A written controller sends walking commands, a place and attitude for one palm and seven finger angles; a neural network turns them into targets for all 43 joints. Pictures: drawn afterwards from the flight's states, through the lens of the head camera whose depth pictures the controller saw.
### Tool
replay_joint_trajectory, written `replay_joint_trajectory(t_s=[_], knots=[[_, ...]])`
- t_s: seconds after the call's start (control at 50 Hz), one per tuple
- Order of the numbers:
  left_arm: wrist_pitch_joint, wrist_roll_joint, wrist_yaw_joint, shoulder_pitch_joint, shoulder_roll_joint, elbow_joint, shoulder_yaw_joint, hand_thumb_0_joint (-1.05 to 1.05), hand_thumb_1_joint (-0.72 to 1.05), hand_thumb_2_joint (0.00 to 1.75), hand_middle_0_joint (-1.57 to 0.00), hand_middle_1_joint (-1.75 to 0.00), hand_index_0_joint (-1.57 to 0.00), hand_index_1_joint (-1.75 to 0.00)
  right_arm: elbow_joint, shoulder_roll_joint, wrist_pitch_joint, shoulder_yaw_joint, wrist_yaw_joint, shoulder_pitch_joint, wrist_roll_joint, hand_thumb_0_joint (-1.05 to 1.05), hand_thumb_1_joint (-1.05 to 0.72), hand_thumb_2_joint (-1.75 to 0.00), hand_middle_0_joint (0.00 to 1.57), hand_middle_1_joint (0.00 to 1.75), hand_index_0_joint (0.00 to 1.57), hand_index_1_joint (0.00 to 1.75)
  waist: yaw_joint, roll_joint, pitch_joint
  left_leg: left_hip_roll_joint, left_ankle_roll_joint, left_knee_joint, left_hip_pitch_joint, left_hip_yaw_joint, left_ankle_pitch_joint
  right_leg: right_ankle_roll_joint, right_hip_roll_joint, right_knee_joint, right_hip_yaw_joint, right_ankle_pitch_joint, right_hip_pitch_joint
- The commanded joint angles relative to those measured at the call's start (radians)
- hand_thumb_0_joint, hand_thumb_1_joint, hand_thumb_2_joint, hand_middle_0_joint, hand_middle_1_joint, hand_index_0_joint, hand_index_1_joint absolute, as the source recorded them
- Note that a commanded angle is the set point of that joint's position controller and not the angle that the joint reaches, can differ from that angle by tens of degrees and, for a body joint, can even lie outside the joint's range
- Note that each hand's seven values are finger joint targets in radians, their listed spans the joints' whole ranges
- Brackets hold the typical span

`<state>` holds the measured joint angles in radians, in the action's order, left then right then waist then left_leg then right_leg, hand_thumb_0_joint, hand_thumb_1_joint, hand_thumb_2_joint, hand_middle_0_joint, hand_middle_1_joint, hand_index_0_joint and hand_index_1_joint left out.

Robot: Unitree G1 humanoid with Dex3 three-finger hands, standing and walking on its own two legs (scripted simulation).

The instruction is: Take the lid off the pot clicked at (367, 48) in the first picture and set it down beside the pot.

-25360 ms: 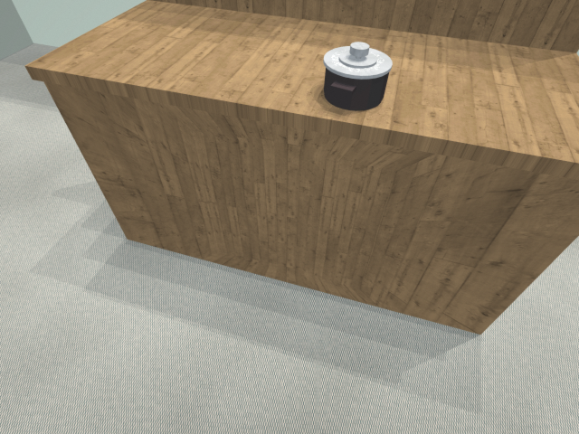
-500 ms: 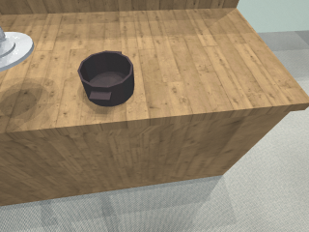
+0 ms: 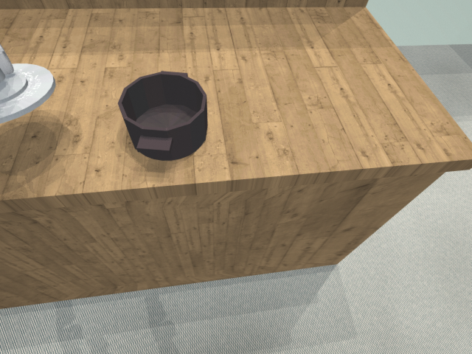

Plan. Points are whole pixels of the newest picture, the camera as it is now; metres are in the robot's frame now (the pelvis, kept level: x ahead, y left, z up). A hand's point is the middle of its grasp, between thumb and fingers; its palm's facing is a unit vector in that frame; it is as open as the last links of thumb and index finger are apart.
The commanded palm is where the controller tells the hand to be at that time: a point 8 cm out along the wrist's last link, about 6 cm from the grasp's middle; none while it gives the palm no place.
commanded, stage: lower the lid onto the table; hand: left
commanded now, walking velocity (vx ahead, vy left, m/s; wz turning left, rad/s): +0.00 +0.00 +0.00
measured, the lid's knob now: out of the picture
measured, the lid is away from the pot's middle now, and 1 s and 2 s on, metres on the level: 0.24 0.24 0.24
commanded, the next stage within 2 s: open the fingers wide in 1.56 s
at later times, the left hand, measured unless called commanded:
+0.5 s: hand out of the picture +0.47 +0.31 +0.17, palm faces -0.41 -0.24 -0.88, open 7.6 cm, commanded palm +0.52 +0.31 +0.24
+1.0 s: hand (7, 111) +0.49 +0.32 +0.13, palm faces -0.46 -0.23 -0.86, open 7.6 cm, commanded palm +0.53 +0.32 +0.21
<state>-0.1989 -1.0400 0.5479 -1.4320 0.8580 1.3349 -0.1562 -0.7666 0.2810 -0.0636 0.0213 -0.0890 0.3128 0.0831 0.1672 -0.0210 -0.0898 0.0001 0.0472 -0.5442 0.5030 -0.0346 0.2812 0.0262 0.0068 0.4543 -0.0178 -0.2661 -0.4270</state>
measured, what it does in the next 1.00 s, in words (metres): stands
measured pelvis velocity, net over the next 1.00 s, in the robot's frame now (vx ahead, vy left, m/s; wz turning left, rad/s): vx -0.01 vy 0.01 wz -0.02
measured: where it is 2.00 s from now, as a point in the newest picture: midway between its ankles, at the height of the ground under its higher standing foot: outside the picture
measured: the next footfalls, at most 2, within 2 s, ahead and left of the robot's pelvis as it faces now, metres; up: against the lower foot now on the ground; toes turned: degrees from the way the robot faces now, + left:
none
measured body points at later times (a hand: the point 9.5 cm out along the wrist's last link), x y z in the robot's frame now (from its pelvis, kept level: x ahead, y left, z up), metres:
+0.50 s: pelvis -0.01 +0.00 +0.00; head +0.06 +0.02 +0.44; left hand +0.49 +0.32 +0.22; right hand -0.02 -0.28 -0.12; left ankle -0.02 +0.09 -0.73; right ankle -0.04 -0.14 -0.73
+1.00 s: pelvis -0.01 +0.01 -0.01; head +0.09 +0.03 +0.43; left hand +0.51 +0.33 +0.18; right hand -0.04 -0.27 -0.12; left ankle -0.02 +0.09 -0.73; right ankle -0.04 -0.14 -0.73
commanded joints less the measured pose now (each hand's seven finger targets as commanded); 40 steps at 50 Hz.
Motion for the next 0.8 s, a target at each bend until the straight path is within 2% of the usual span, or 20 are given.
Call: replay_joint_trajectory(t_s=[0.0,0.12,0.14,0.22,0.24,0.26,0.3,0.36,0.4,0.42,0.44,0.5,0.52,0.54,0.58,0.62,0.64,0.7,0.72,0.78], knots=[[0.019,-0.026,-0.061,-0.59,0.252,-0.25,0.036,0.0,0.69,0.98,-0.94,-1.23,-0.71,-1.11,0.057,0.192,0.012,-0.058,-0.012,0.111,-0.008,0.0,-0.9,-0.9,0.2,0.3,0.2,0.3,0.0,-0.181,-0.49,0.002,0.012,-0.051,-0.472,0.051,-0.698,-0.03,-0.057,0.0,-0.025,0.381,0.017],[0.035,-0.01,-0.061,-0.538,0.212,-0.253,0.015,0.0,0.69,0.98,-0.94,-1.23,-0.71,-1.11,0.068,0.192,0.0,-0.052,-0.01,0.106,-0.004,0.0,-0.9,-0.9,0.2,0.3,0.2,0.3,-0.011,-0.185,-0.46,0.0,0.003,-0.05,-0.464,0.05,-0.704,-0.04,-0.06,0.008,-0.037,0.359,0.0],[0.036,-0.023,-0.068,-0.567,0.257,-0.263,0.048,0.0,0.69,0.98,-0.94,-1.23,-0.71,-1.11,0.066,0.196,-0.004,-0.056,-0.007,0.107,-0.008,0.0,-0.9,-0.9,0.2,0.3,0.2,0.3,-0.008,-0.19,-0.473,-0.003,0.005,-0.053,-0.457,0.057,-0.674,-0.035,-0.06,0.008,-0.027,0.349,-0.004],[0.046,0.001,-0.064,-0.552,0.181,-0.274,-0.006,0.0,0.69,0.98,-0.94,-1.23,-0.71,-1.11,0.072,0.191,-0.003,-0.057,-0.013,0.111,-0.001,0.0,-0.9,-0.9,0.2,0.3,0.2,0.3,-0.002,-0.171,-0.477,0.001,0.01,-0.049,-0.464,0.051,-0.666,-0.038,-0.059,0.01,-0.037,0.343,-0.006],[0.044,-0.013,-0.072,-0.573,0.232,-0.271,0.036,0.0,0.69,0.98,-0.94,-1.23,-0.71,-1.11,0.066,0.196,-0.007,-0.062,-0.011,0.116,-0.005,0.0,-0.9,-0.9,0.2,0.3,0.2,0.3,0.001,-0.156,-0.487,-0.006,0.01,-0.052,-0.462,0.061,-0.636,-0.032,-0.059,0.009,-0.03,0.326,-0.016],[0.044,-0.019,-0.073,-0.543,0.216,-0.215,0.022,0.0,0.69,0.98,-0.94,-1.23,-0.71,-1.11,0.065,0.195,-0.008,-0.058,-0.013,0.119,-0.006,0.0,-0.9,-0.9,0.2,0.3,0.2,0.3,0.006,-0.152,-0.444,0.006,0.015,-0.052,-0.427,0.053,-0.588,-0.035,-0.061,0.006,-0.031,0.312,-0.028],[0.048,-0.016,-0.075,-0.565,0.229,-0.221,0.022,0.0,0.69,0.98,-0.94,-1.23,-0.71,-1.11,0.06,0.196,-0.008,-0.056,-0.017,0.121,-0.005,0.0,-0.9,-0.9,0.2,0.3,0.2,0.3,0.011,-0.131,-0.442,0.012,0.021,-0.04,-0.389,0.046,-0.506,-0.035,-0.058,0.005,-0.029,0.304,-0.004],[0.061,-0.018,-0.084,-0.583,0.257,-0.24,0.042,0.0,0.69,0.98,-0.94,-1.23,-0.71,-1.11,0.06,0.197,-0.004,-0.055,-0.021,0.122,-0.007,0.0,-0.9,-0.9,0.2,0.3,0.2,0.3,0.004,-0.167,-0.473,0.011,0.018,-0.048,-0.406,0.05,-0.522,-0.038,-0.058,0.013,-0.026,0.306,-0.005],[0.065,-0.019,-0.086,-0.574,0.247,-0.221,0.033,0.0,0.69,0.98,-0.94,-1.23,-0.71,-1.11,0.058,0.197,-0.003,-0.053,-0.025,0.12,-0.004,0.0,-0.9,-0.9,0.2,0.3,0.2,0.3,0.01,-0.176,-0.445,0.01,0.017,-0.042,-0.391,0.047,-0.478,-0.039,-0.057,0.009,-0.027,0.282,-0.023],[0.069,0.0,-0.079,-0.538,0.192,-0.21,-0.007,0.0,0.69,0.98,-0.94,-1.23,-0.71,-1.11,0.057,0.195,0.002,-0.047,-0.029,0.119,0.001,0.0,-0.9,-0.9,0.2,0.3,0.2,0.3,0.007,-0.157,-0.436,0.011,0.018,-0.04,-0.395,0.042,-0.501,-0.041,-0.061,0.012,-0.035,0.281,-0.021],[0.066,-0.015,-0.087,-0.542,0.239,-0.184,0.028,0.0,0.69,0.98,-0.94,-1.23,-0.71,-1.11,0.049,0.203,0.0,-0.052,-0.028,0.129,-0.005,0.0,-0.9,-0.9,0.2,0.3,0.2,0.3,0.013,-0.148,-0.419,0.008,0.019,-0.042,-0.37,0.041,-0.435,-0.036,-0.06,0.007,-0.027,0.259,-0.039],[0.069,-0.009,-0.088,-0.552,0.196,-0.156,-0.011,0.0,0.69,0.98,-0.94,-1.23,-0.71,-1.11,0.047,0.206,-0.001,-0.047,-0.031,0.128,-0.001,0.0,-0.9,-0.9,0.2,0.3,0.2,0.3,0.023,-0.161,-0.366,0.012,0.019,-0.027,-0.326,0.044,-0.341,-0.043,-0.059,0.006,-0.032,0.216,-0.066],[0.078,0.01,-0.084,-0.554,0.174,-0.208,-0.023,0.0,0.69,0.98,-0.94,-1.23,-0.71,-1.11,0.047,0.204,0.005,-0.044,-0.036,0.121,0.001,0.0,-0.9,-0.9,0.2,0.3,0.2,0.3,0.01,-0.187,-0.404,0.004,0.018,-0.029,-0.374,0.042,-0.417,-0.045,-0.058,0.013,-0.037,0.232,-0.058],[0.079,-0.008,-0.094,-0.608,0.231,-0.24,0.019,0.0,0.69,0.98,-0.94,-1.23,-0.71,-1.11,0.046,0.208,0.006,-0.052,-0.036,0.13,-0.006,0.0,-0.9,-0.9,0.2,0.3,0.2,0.3,0.015,-0.192,-0.461,-0.004,0.016,-0.041,-0.404,0.054,-0.424,-0.039,-0.059,0.015,-0.027,0.232,-0.064],[0.088,-0.019,-0.099,-0.591,0.258,-0.23,0.039,0.0,0.69,0.98,-0.94,-1.23,-0.71,-1.11,0.048,0.204,0.009,-0.052,-0.041,0.142,-0.007,0.0,-0.9,-0.9,0.2,0.3,0.2,0.3,0.015,-0.192,-0.486,0.005,0.018,-0.056,-0.402,0.055,-0.456,-0.04,-0.061,0.023,-0.026,0.258,-0.054],[0.096,0.007,-0.089,-0.57,0.195,-0.232,-0.004,0.0,0.69,0.98,-0.94,-1.23,-0.71,-1.11,0.042,0.202,0.02,-0.05,-0.046,0.143,-0.001,0.0,-0.9,-0.9,0.2,0.3,0.2,0.3,0.014,-0.187,-0.481,0.0,0.015,-0.054,-0.421,0.05,-0.49,-0.039,-0.063,0.028,-0.037,0.257,-0.059],[0.092,-0.008,-0.094,-0.56,0.237,-0.195,0.028,0.0,0.69,0.98,-0.94,-1.23,-0.71,-1.11,0.038,0.208,0.017,-0.054,-0.044,0.152,-0.005,0.0,-0.9,-0.9,0.2,0.3,0.2,0.3,0.02,-0.164,-0.466,-0.001,0.018,-0.062,-0.396,0.049,-0.452,-0.033,-0.064,0.024,-0.027,0.249,-0.072],[0.096,-0.009,-0.095,-0.539,0.249,-0.16,0.03,0.0,0.69,0.98,-0.94,-1.23,-0.71,-1.11,0.035,0.211,0.008,-0.051,-0.045,0.159,-0.004,0.0,-0.9,-0.9,0.2,0.3,0.2,0.3,0.027,-0.137,-0.418,0.01,0.023,-0.055,-0.323,0.037,-0.374,-0.037,-0.063,0.028,-0.028,0.25,-0.061],[0.105,0.004,-0.094,-0.511,0.245,-0.175,0.029,0.0,0.69,0.98,-0.94,-1.23,-0.71,-1.11,0.037,0.21,0.01,-0.045,-0.05,0.151,-0.002,0.0,-0.9,-0.9,0.2,0.3,0.2,0.3,0.013,-0.141,-0.445,0.009,0.021,-0.061,-0.342,0.031,-0.438,-0.04,-0.064,0.039,-0.032,0.273,-0.043],[0.107,-0.016,-0.102,-0.546,0.254,-0.18,0.031,0.0,0.69,0.98,-0.94,-1.23,-0.71,-1.11,0.033,0.21,0.002,-0.05,-0.045,0.169,-0.006,0.0,-0.9,-0.9,0.2,0.3,0.2,0.3,0.022,-0.206,-0.443,0.003,0.011,-0.076,-0.357,0.045,-0.457,-0.04,-0.066,0.041,-0.031,0.264,-0.092]])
